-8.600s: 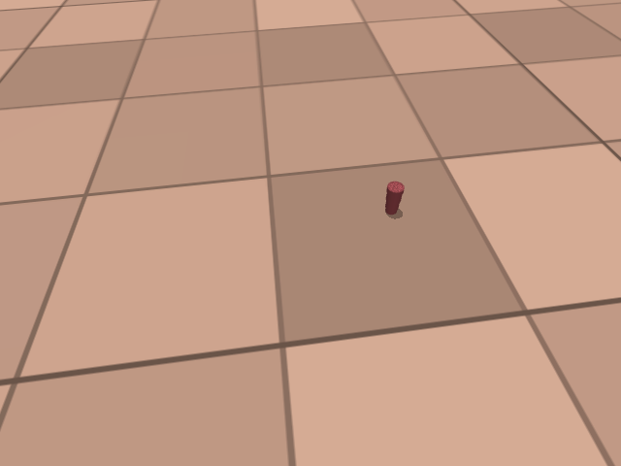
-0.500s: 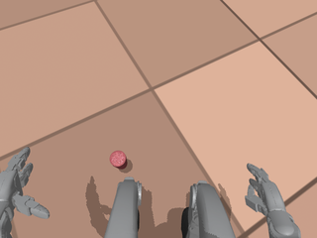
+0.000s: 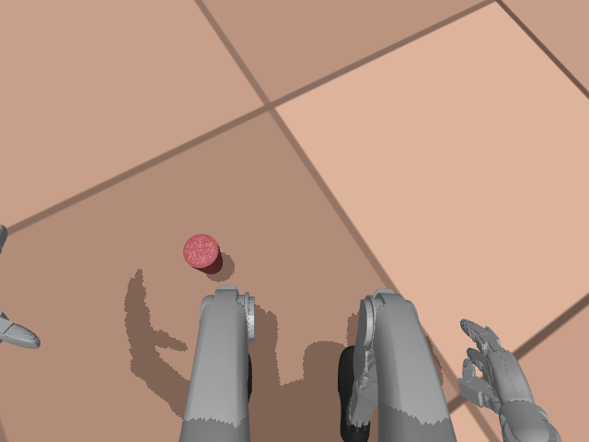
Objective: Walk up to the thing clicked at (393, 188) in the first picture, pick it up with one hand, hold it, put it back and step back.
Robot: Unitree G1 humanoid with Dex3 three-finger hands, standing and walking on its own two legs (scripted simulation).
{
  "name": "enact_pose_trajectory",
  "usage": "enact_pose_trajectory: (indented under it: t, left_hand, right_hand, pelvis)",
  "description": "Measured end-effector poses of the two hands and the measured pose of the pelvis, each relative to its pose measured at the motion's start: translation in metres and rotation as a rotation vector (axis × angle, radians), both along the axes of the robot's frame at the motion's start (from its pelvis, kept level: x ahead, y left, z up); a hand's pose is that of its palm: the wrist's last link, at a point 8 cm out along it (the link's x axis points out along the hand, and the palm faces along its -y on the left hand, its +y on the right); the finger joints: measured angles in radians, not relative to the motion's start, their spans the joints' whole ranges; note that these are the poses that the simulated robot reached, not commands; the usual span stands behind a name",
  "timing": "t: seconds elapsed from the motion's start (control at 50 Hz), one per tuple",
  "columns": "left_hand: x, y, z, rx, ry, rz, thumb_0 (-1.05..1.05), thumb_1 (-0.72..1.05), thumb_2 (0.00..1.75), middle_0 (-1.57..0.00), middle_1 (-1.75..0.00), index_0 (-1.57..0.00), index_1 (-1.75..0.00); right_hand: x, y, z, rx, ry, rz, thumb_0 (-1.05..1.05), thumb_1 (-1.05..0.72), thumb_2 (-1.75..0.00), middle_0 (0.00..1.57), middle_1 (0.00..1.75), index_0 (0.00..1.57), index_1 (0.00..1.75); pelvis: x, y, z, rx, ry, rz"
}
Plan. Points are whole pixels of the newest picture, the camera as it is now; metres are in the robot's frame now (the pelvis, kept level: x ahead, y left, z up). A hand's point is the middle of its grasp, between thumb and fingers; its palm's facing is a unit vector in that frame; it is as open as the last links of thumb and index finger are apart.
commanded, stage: go down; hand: left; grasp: from the side
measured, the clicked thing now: (207, 257) +0.40 +0.22 -0.40
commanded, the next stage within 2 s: approach in 1.54 s
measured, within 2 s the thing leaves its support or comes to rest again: neither
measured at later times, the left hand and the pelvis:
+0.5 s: hand (14, 268) +0.31 +0.40 -0.07, palm faces +0.18 -0.97 -0.15, open 17.5 cm; pelvis -0.01 +0.00 -0.06, yaw -1 degrees
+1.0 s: hand (12, 266) +0.31 +0.41 -0.09, palm faces +0.18 -0.97 -0.14, open 17.5 cm; pelvis -0.02 +0.00 -0.08, yaw -2 degrees
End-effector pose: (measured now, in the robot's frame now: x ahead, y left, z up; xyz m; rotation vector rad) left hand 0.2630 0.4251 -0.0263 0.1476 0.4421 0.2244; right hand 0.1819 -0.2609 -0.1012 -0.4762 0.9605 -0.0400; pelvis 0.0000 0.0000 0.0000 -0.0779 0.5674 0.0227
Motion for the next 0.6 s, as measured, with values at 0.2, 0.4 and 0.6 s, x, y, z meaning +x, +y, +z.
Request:
enact_pose_trajectory:
  t: [0.2, 0.4, 0.6]
  left_hand:
    - [0.008, 0.012, -0.014, -0.004, -0.058, -0.007, -0.01, -0.58, 0.07, -0.07, -0.12, -0.07, -0.12]
    - [0.014, 0.021, -0.028, -0.008, -0.099, -0.022, -0.01, -0.58, 0.07, -0.06, -0.1, -0.06, -0.1]
    - [0.019, 0.025, -0.036, -0.013, -0.131, -0.026, -0.01, -0.57, 0.07, -0.06, -0.08, -0.05, -0.09]
  right_hand:
    - [-0.009, -0.008, -0.02, -0.028, -0.002, 0.015, 0.01, -0.9, -0.9, 0.2, 0.3, 0.2, 0.3]
    - [-0.011, -0.007, -0.041, -0.04, 0.008, 0.033, 0.01, -0.92, -0.91, 0.2, 0.3, 0.2, 0.3]
    - [-0.012, -0.005, -0.056, -0.038, 0.009, 0.042, 0.01, -0.92, -0.91, 0.21, 0.3, 0.2, 0.3]
  pelvis:
    - [-0.008, -0.001, -0.025, -0.007, -0.004, -0.008]
    - [-0.011, 0.001, -0.047, -0.014, -0.002, -0.01]
    - [-0.012, 0.002, -0.063, -0.018, -0.007, -0.013]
